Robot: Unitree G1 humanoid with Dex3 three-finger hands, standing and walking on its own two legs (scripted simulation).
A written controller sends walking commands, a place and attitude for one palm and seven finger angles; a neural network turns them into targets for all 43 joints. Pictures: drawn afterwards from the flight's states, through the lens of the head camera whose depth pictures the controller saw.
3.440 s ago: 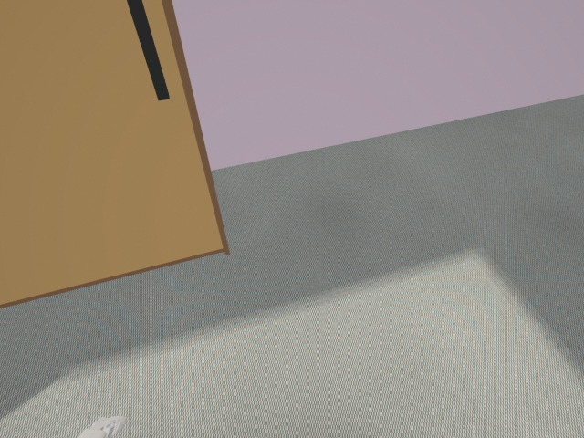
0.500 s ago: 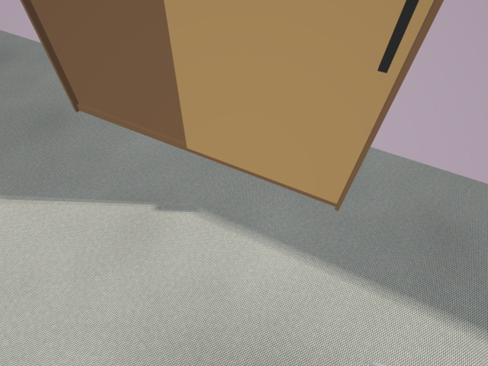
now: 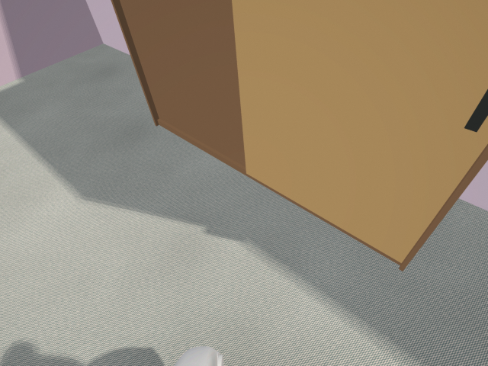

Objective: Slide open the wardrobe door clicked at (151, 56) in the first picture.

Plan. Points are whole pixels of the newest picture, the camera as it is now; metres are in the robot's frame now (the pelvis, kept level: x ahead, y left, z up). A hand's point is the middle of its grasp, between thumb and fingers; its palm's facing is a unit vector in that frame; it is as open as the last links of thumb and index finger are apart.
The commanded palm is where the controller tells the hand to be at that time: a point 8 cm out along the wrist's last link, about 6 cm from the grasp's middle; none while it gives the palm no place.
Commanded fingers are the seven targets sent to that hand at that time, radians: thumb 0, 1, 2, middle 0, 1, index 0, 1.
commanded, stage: walk to a spot facing it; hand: right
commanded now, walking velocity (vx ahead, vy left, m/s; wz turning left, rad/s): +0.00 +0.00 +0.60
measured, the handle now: out of the picture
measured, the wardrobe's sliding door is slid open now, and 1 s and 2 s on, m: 0.00 0.00 0.00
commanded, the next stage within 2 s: turn to face it in 0.14 s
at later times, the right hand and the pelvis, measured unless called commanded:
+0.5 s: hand (303, 315) +0.26 -0.09 -0.17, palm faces -0.16 +0.97 -0.18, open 7.4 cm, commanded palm none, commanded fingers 0.00 -0.90 -0.90 0.20 0.30 0.20 0.30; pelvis +0.11 +0.05 -0.02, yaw +7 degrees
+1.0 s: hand out of the picture +0.14 -0.23 -0.18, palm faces +0.21 +0.94 -0.27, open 7.4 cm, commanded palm none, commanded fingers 0.00 -0.90 -0.90 0.20 0.30 0.20 0.30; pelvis +0.11 +0.01 +0.00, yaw -9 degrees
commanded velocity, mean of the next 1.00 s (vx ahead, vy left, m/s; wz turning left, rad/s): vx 0.00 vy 0.00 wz -0.35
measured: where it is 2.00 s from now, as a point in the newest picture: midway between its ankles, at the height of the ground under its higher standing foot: outside the picture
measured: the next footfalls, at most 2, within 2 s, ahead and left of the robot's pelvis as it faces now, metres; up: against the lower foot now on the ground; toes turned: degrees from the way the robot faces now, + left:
left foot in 0.28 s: +0.18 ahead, +0.14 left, +0.00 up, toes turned +17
right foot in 0.68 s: +0.16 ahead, -0.07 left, +0.00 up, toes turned -10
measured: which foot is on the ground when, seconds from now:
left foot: up 0.00-0.26, down 0.28-0.70, up 0.72-1.00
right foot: down 0.00-0.28, up 0.30-0.66, down 0.68-1.00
